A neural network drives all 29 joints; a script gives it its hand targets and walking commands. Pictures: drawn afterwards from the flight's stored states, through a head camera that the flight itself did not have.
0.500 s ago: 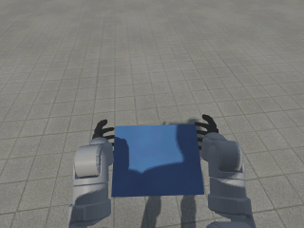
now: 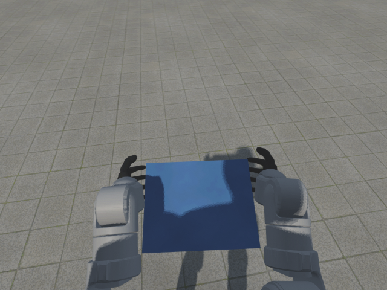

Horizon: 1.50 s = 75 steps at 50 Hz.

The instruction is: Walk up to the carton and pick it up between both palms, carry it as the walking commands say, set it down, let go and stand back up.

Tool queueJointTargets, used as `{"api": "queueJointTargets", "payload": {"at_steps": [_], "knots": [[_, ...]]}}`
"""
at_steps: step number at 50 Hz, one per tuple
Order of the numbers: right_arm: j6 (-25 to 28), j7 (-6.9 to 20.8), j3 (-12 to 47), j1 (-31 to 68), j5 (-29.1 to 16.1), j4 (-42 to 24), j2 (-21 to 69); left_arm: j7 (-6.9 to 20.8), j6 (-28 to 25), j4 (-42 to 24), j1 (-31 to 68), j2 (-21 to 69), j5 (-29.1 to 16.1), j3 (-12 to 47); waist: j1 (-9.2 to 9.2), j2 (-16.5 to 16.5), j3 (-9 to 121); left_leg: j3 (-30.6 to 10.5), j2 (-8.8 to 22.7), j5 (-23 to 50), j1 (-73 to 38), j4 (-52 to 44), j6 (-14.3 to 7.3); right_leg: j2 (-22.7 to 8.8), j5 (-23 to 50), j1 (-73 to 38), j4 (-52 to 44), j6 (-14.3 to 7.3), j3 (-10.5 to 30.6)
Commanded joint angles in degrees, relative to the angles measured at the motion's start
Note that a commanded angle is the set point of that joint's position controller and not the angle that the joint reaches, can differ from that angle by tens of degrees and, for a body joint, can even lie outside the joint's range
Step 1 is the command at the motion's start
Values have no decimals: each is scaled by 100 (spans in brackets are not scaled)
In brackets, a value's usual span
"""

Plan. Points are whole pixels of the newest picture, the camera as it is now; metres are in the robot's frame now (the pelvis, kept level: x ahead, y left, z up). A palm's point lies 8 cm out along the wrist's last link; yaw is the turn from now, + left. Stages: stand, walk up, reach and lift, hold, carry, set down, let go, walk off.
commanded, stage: carry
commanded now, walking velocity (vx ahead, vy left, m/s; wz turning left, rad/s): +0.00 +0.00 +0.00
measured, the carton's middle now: (198, 210) +0.29 +0.00 -0.01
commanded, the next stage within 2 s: none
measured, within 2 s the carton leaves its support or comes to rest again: neither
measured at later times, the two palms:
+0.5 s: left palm (124, 190) +0.29 +0.14 +0.08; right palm (265, 181) +0.29 -0.14 +0.09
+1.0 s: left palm (125, 192) +0.28 +0.14 +0.08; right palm (267, 182) +0.29 -0.14 +0.09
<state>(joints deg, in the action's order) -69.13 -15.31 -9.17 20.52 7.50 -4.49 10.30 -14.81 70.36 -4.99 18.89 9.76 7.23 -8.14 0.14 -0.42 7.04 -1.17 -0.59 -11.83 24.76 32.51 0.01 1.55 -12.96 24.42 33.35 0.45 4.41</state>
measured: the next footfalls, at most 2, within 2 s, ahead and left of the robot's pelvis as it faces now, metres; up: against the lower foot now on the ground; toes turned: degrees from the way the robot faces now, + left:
none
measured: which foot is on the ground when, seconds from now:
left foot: down 0.00-1.00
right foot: down 0.00-1.00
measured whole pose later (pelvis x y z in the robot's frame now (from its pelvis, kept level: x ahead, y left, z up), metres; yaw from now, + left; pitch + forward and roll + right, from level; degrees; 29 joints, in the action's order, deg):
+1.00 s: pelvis +0.00 +0.00 +0.00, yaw +0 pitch +4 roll +0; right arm -66.5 -13.3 -7.7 18.1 8.4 -3.9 9.6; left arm -13.4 68.2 -4.4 16.6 9.1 8.3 -6.1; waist -0.1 -0.1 7.7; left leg -1.3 -0.6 -11.6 23.9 32.0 0.0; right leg 1.4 -12.7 23.4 32.5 0.6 4.2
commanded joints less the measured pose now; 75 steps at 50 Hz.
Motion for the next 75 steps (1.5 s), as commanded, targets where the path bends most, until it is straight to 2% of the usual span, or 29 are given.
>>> {"api": "queueJointTargets", "payload": {"at_steps": [1,25,75], "knots": [[-24,2459,3660,2863,-2553,-86,6045,2433,-141,-440,3327,5859,-2581,3653,-20,88,1759,-305,583,194,-888,-400,-309,-643,495,-522,-500,-355,274],[225,2482,3598,2626,-2384,-27,5958,2434,-383,-374,3108,5896,-2436,3664,-26,10,1657,-366,614,55,-867,-542,-248,-577,370,-512,-531,-293,190],[344,2514,3590,2252,-2261,-145,5878,2431,-527,-581,2815,5786,-2282,3656,-16,45,1589,-363,589,153,-977,-516,-233,-595,324,-470,-614,-335,203]]}}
